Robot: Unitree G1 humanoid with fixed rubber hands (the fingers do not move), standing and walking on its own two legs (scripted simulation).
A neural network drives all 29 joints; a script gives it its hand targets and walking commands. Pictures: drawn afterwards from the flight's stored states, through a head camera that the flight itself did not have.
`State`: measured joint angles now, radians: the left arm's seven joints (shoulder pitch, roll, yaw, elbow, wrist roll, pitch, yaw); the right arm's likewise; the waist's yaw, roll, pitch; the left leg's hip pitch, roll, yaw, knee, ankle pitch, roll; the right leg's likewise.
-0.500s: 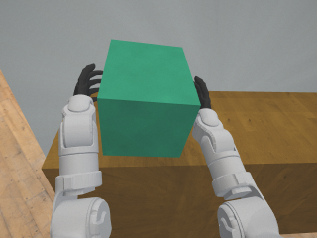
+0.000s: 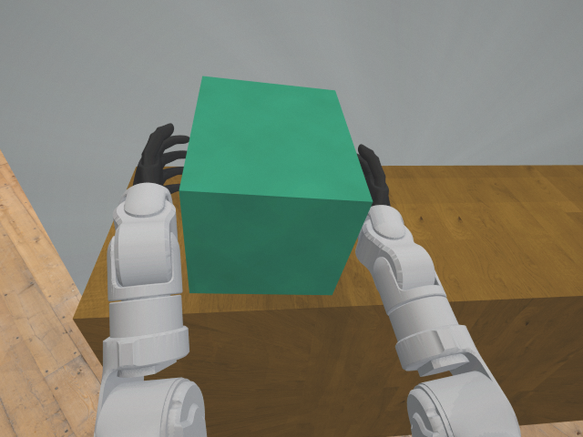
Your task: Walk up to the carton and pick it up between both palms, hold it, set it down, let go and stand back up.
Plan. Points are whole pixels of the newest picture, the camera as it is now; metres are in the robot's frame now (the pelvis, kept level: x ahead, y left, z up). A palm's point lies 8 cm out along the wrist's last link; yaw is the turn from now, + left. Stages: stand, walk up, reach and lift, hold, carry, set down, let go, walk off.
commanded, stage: hold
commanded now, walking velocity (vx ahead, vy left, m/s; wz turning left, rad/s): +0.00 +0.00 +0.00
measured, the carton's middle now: (267, 185) +0.40 +0.00 +0.19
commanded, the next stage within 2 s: none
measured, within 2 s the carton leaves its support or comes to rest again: neither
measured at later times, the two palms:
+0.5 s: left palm (151, 188) +0.36 +0.13 +0.22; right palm (373, 204) +0.35 -0.14 +0.19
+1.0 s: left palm (148, 192) +0.36 +0.14 +0.22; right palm (369, 206) +0.35 -0.13 +0.18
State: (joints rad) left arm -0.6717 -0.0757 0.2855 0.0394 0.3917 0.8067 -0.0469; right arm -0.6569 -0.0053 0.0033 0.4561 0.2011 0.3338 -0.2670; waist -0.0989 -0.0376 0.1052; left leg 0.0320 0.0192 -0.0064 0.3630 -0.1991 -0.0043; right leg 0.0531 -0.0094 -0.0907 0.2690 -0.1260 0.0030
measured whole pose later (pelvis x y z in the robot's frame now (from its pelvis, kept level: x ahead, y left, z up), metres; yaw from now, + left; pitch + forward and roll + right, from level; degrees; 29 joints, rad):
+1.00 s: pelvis -0.01 +0.00 +0.00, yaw +1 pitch -12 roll -1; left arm -0.70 -0.06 0.30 0.10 0.40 0.79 -0.06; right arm -0.69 0.02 -0.03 0.52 0.16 0.33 -0.25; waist -0.10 -0.05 0.11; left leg 0.04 0.01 -0.02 0.36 -0.18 0.00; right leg 0.06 -0.01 -0.11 0.27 -0.12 0.00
